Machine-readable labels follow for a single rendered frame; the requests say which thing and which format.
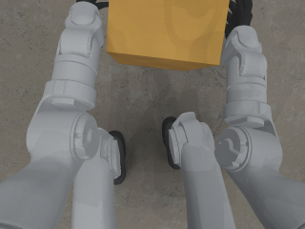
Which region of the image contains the robot right upper arm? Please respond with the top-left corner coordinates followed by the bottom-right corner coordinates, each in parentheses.
top-left (213, 125), bottom-right (305, 229)

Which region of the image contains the robot left forearm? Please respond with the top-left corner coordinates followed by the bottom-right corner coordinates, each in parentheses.
top-left (26, 1), bottom-right (105, 148)

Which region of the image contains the left robot hand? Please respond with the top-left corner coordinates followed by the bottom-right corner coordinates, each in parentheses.
top-left (76, 0), bottom-right (109, 10)

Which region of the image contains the robot left upper arm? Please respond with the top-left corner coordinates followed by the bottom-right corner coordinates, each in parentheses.
top-left (0, 111), bottom-right (100, 229)

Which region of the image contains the right robot hand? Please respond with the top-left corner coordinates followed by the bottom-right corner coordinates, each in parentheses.
top-left (224, 0), bottom-right (253, 39)

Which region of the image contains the robot left foot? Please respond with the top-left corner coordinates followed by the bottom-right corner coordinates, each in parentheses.
top-left (109, 131), bottom-right (126, 185)

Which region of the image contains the robot right forearm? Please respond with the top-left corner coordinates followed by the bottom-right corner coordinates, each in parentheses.
top-left (221, 25), bottom-right (279, 141)

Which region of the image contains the right robot shin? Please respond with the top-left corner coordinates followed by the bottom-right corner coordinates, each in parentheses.
top-left (173, 112), bottom-right (215, 165)

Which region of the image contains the carton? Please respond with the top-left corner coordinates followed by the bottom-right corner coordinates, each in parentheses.
top-left (106, 0), bottom-right (230, 72)

